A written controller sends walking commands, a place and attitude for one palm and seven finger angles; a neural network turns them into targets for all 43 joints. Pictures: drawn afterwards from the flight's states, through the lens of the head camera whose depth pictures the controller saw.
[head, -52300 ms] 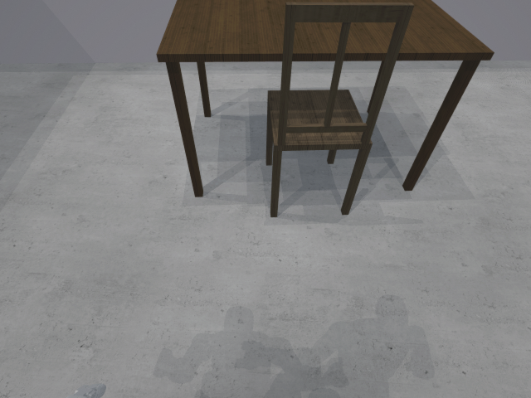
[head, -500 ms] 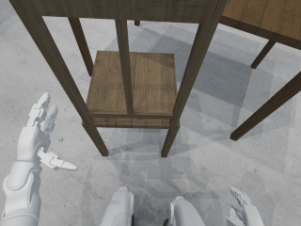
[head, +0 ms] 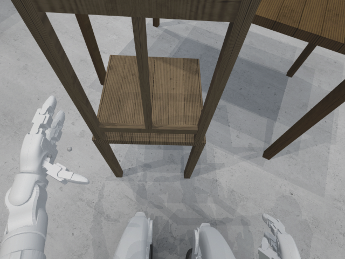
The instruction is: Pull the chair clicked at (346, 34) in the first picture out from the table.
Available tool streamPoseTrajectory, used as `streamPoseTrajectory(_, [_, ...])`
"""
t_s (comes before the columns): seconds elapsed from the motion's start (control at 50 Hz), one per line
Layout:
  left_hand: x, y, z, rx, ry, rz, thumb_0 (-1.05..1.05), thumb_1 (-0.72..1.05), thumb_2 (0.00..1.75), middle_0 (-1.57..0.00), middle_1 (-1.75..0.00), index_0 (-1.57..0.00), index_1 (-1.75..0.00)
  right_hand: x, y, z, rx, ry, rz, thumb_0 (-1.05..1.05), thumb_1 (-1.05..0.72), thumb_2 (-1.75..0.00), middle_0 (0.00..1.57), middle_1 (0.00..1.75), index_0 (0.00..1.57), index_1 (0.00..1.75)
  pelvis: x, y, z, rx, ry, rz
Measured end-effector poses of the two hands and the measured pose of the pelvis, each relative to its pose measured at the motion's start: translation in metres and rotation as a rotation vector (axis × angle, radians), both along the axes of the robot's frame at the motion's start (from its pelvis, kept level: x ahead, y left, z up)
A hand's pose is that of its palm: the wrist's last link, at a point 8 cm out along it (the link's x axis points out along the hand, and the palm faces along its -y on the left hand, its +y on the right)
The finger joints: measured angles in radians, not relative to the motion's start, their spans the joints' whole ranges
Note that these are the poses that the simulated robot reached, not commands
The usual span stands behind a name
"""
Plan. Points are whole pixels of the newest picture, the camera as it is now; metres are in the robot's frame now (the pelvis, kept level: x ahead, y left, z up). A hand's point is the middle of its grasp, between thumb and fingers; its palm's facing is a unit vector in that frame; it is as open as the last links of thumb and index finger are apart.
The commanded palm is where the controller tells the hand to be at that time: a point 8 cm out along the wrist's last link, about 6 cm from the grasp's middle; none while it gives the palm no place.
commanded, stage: push the fingers through the gap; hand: left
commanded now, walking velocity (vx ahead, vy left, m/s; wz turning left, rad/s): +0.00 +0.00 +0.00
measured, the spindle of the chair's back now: (145, 88) +0.48 +0.10 +0.07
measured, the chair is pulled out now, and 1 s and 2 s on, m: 0.27 0.27 0.27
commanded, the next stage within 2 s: hook a spindle and tug to test in 1.36 s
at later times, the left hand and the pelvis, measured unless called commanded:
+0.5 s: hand (77, 124) +0.40 +0.24 +0.03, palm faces +0.05 -1.00 -0.05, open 16.9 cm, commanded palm +0.38 +0.29 +0.03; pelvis +0.01 +0.01 +0.00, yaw -1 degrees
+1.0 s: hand (82, 107) +0.44 +0.24 +0.03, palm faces +0.07 -1.00 -0.04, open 16.9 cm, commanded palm +0.42 +0.28 +0.03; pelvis +0.00 +0.01 +0.00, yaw -1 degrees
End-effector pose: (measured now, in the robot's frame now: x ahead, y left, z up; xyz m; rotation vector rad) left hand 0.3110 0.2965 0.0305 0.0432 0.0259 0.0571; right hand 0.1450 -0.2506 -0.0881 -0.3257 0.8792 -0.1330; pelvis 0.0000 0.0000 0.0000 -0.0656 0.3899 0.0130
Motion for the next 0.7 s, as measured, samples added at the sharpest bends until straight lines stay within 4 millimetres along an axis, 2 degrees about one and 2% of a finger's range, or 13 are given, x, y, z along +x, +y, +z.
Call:
streamPoseTrajectory(0.32, [0.049,0.003,-0.003,-0.006,0.017,-0.001,-0.01,-0.5,0.3,-0.06,-0.08,-0.06,-0.08,-0.033,-0.006,-0.004,-0.016,0.115,-0.053,0.01,-0.9,-0.89,0.2,0.3,0.2,0.3,0.002,0.004,0.001,-0.004,0.024,-0.012])
streamPoseTrajectory(0.48, [0.061,0.0,0.0,0.002,0.009,-0.011,-0.01,-0.5,0.3,-0.06,-0.08,-0.06,-0.08,-0.048,-0.006,-0.004,-0.007,0.175,-0.079,0.01,-0.9,-0.89,0.2,0.3,0.2,0.3,0.006,0.007,0.004,-0.004,0.029,-0.015])
streamPoseTrajectory(0.7, [0.077,0.004,-0.001,0.0,0.001,0.012,-0.01,-0.5,0.3,-0.06,-0.08,-0.06,-0.08,-0.052,-0.006,-0.007,-0.009,0.206,-0.08,0.01,-0.9,-0.89,0.2,0.3,0.2,0.3,0.006,0.007,0.002,-0.007,0.034,-0.015])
